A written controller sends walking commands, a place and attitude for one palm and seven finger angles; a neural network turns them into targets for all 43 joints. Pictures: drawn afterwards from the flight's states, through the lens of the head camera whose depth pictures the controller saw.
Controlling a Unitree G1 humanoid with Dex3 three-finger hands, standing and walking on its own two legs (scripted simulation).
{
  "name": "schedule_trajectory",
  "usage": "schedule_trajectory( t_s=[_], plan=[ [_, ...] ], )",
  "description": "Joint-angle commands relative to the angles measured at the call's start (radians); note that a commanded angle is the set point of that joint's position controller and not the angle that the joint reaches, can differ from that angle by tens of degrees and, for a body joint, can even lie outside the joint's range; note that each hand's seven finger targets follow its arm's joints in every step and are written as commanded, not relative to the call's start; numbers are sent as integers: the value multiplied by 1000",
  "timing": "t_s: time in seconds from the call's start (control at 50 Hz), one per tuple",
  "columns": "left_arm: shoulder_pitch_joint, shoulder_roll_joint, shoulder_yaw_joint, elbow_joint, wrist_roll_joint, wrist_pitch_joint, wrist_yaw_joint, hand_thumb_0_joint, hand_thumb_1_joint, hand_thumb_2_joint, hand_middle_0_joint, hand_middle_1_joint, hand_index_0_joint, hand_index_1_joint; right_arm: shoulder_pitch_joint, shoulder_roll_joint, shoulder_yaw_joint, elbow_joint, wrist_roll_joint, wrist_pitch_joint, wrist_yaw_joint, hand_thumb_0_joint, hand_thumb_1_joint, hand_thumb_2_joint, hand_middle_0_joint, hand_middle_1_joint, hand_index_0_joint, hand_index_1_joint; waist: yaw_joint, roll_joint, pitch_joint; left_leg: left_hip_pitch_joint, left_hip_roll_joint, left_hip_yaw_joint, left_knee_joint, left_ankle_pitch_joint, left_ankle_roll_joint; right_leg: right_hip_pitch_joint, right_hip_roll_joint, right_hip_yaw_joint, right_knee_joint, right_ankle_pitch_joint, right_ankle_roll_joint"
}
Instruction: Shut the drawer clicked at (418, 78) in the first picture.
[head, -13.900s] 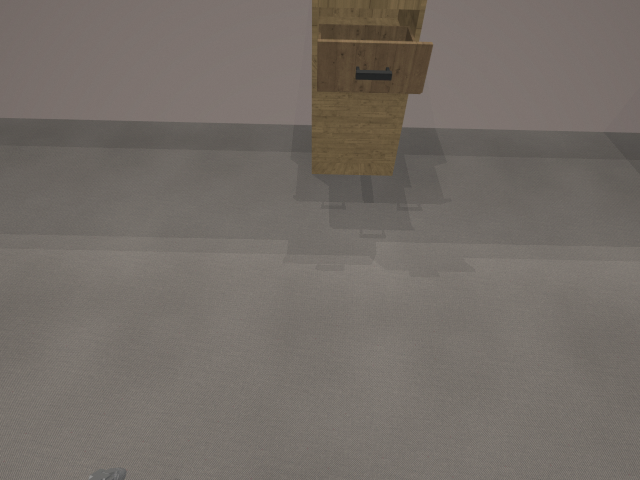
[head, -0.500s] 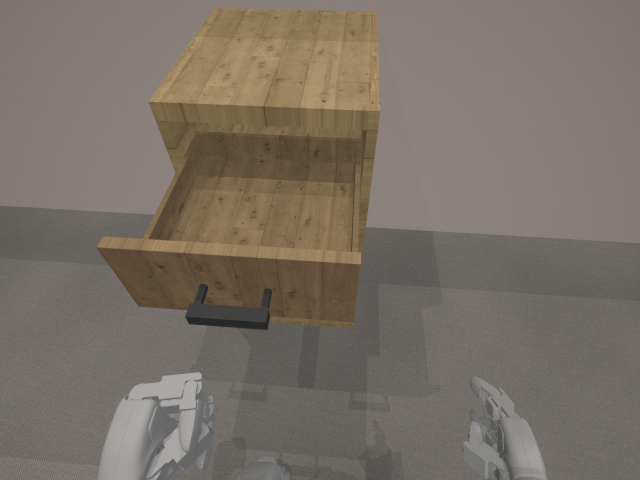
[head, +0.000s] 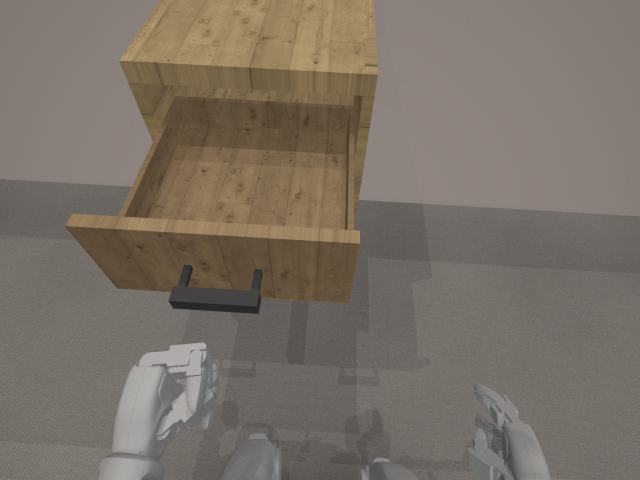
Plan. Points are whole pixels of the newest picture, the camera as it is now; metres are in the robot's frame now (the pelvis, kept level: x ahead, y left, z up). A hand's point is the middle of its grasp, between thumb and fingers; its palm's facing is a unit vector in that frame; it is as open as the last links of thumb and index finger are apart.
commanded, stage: bring the fist close to the handle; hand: left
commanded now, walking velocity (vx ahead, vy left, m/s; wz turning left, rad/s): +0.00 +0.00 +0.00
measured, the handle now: (219, 286) +0.36 +0.15 +0.00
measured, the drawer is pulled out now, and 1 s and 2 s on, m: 0.30 0.30 0.21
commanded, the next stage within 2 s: push the drawer shut in 0.84 s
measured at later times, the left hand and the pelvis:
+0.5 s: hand (235, 370) +0.25 +0.11 +0.00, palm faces -0.07 -1.00 +0.00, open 3.3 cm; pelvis -0.01 +0.01 -0.03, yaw -1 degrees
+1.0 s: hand (236, 363) +0.26 +0.11 +0.00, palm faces -0.06 -1.00 -0.01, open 3.3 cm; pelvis -0.01 +0.01 -0.02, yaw +0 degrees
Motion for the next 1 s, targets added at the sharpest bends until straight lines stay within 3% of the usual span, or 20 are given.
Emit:
schedule_trajectory(
  t_s=[0.0,0.08,0.12,0.18,0.28,0.36,0.38,0.42,0.5,0.64,0.7,0.78,0.84,0.92,0.98],
  plan=[
    [-32,26,-2,-206,12,-84,24,0,900,900,-1400,-1600,-1400,-1600,-66,-114,-43,-167,-7,-54,-3,0,-900,-900,200,300,200,300,0,1,-198,215,-29,-46,-120,232,23,22,8,69,-164,319,22],
    [-81,44,5,-166,33,-88,43,0,900,900,-1400,-1600,-1400,-1600,-66,-123,-43,-156,-12,-46,1,0,-900,-900,200,300,200,300,-5,-17,-201,192,-24,-57,-103,208,22,-26,13,64,-140,278,18],
    [-107,5,-36,-177,38,-91,49,0,900,900,-1400,-1600,-1400,-1600,-66,-120,-41,-166,-14,-44,6,0,-900,-900,200,300,200,300,-5,0,-232,201,-25,-58,-98,203,20,-39,10,60,-127,265,17],
    [-157,37,-9,-143,52,-89,72,0,900,900,-1400,-1600,-1400,-1600,-63,-125,-39,-156,-17,-33,6,0,-900,-900,200,300,200,300,-8,-14,-219,179,-23,-67,-89,180,19,-69,15,56,-116,231,13],
    [-256,22,-24,-99,72,-87,95,0,900,900,-1400,-1600,-1400,-1600,-68,-127,-35,-151,-21,-15,11,0,-900,-900,200,300,200,300,-10,-9,-254,165,-24,-72,-67,170,18,-102,15,55,-90,214,11],
    [-293,-12,-52,-72,68,-86,98,0,900,900,-1400,-1600,-1400,-1600,-71,-123,-36,-147,-21,-4,17,0,-900,-900,200,300,200,300,-10,1,-285,181,-24,-73,-54,184,16,-118,14,55,-82,228,10],
    [-293,12,-27,-45,71,-82,101,0,900,900,-1400,-1600,-1400,-1600,-66,-128,-35,-143,-23,0,16,0,-900,-900,200,300,200,300,-9,-10,-279,166,-23,-77,-51,192,16,-118,17,53,-74,234,9],
    [-341,3,-39,-19,75,-79,98,0,900,900,-1400,-1600,-1400,-1600,-72,-128,-33,-137,-23,11,18,0,-900,-900,200,300,200,300,-17,-10,-274,144,-25,-73,-39,170,17,-132,14,57,-72,221,11],
    [-308,24,-9,-66,64,-80,104,0,900,900,-1400,-1600,-1400,-1600,-69,-125,-36,-148,-20,22,19,0,-900,-900,200,300,200,300,14,20,-345,196,-25,-67,-52,229,14,-85,14,58,-70,270,6],
    [-299,7,-34,-30,66,-70,109,0,900,900,-1400,-1600,-1400,-1600,-66,-126,-34,-141,-17,36,18,0,-900,-900,200,300,200,300,-14,-34,-274,155,-23,-67,-53,197,17,-89,15,57,-88,261,13],
    [-349,13,-39,-21,76,-80,111,0,900,900,-1400,-1600,-1400,-1600,-67,-127,-33,-135,-19,38,16,0,-900,-900,200,300,200,300,-21,-20,-260,140,-25,-66,-46,167,19,-108,13,62,-90,227,13],
    [-338,49,9,-30,65,-97,117,0,900,900,-1400,-1600,-1400,-1600,-70,-126,-35,-131,-21,35,13,0,-900,-900,200,300,200,300,-1,-4,-299,151,-27,-59,-42,193,18,-83,14,70,-87,251,10],
    [-337,10,-27,-34,60,-97,113,0,900,900,-1400,-1600,-1400,-1600,-71,-123,-34,-134,-19,37,17,0,-900,-900,200,300,200,300,-7,3,-302,167,-27,-58,-47,210,18,-77,12,66,-88,275,12],
    [-300,12,-27,-30,57,-88,104,0,900,900,-1400,-1600,-1400,-1600,-67,-122,-37,-135,-18,40,18,0,-900,-900,200,300,200,300,-6,-5,-311,167,-28,-51,-41,232,19,-58,10,74,-92,314,15],
    [-387,33,-18,-12,62,-88,102,0,900,900,-1400,-1600,-1400,-1600,-62,-129,-35,-119,-19,42,13,0,-900,-900,200,300,200,300,-29,-24,-281,137,-26,-56,-28,212,23,-76,12,77,-91,298,17]
  ],
)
